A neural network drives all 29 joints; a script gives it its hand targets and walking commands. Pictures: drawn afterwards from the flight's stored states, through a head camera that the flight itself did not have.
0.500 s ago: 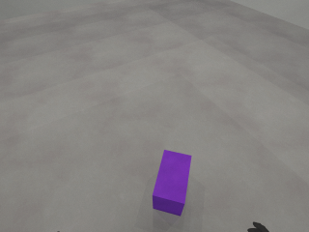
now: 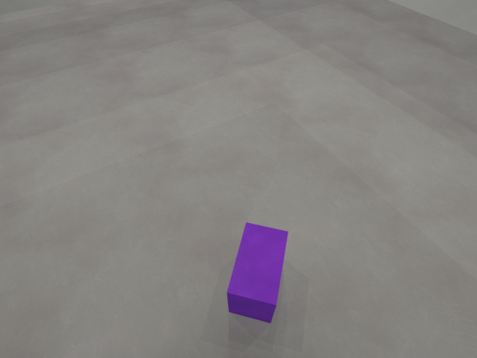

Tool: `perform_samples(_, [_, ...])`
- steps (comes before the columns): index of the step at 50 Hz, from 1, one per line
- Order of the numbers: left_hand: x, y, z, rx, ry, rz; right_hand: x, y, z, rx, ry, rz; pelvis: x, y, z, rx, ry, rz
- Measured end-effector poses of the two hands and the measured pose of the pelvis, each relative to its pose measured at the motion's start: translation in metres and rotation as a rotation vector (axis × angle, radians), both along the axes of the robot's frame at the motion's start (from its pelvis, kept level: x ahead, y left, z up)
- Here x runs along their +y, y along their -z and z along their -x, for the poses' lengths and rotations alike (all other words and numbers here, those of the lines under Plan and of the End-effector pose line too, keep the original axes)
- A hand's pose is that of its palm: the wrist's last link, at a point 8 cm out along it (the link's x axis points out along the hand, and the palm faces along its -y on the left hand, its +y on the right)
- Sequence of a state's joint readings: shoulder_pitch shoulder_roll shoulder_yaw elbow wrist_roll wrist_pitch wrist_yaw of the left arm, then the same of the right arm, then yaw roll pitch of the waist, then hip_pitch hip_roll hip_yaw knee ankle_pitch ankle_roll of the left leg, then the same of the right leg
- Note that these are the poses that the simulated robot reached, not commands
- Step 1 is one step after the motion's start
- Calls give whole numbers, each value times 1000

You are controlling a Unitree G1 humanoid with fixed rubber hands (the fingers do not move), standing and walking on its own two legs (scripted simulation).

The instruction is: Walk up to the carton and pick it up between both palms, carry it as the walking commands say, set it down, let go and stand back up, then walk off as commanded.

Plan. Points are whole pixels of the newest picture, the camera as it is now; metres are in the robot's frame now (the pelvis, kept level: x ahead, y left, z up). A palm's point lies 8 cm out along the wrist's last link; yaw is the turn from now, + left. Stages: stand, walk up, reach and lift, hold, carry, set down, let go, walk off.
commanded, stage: walk off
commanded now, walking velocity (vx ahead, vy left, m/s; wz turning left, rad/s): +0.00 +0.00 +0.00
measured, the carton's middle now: (258, 272) +0.52 -0.08 -0.66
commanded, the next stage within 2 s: stand in 0.90 s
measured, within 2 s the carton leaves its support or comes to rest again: neither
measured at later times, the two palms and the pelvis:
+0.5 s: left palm out of the picture +0.02 +0.30 -0.15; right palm out of the picture +0.06 -0.25 -0.13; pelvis +0.00 +0.02 -0.01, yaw +4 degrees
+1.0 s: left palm out of the picture +0.04 +0.32 -0.13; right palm out of the picture +0.07 -0.23 -0.12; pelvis -0.01 +0.03 +0.00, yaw +14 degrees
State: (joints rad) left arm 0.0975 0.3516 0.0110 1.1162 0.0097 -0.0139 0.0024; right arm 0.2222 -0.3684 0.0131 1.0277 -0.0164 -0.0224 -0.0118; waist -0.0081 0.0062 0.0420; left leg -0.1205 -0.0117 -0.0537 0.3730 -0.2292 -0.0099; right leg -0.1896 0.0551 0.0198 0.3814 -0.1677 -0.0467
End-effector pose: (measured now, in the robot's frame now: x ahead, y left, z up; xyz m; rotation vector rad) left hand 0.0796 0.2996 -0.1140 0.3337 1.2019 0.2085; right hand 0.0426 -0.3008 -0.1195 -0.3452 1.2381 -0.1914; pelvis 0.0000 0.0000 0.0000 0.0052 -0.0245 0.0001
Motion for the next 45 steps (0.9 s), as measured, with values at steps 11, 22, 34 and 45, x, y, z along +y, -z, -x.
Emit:
perform_samples(11, [-3, -2, -18, -33, -3, 1, 2, -1, -29, -40, -1, 1, -1, 0, -10, -4, 2, 8])
perform_samples(22, [-14, 30, 34, 97, -73, 70, 41, 7, -18, 40, -23, -40, 10, 5, 0, 8, -38, 33])
perform_samples(34, [37, 36, 61, 102, -144, 63, 80, -2, 5, 97, -61, -3, 49, 4, 12, 18, -131, 73])
perform_samples(45, [40, 20, 37, -35, -196, 80, 86, -6, -12, 102, -107, -16, 45, -2, 15, 48, -197, 57])
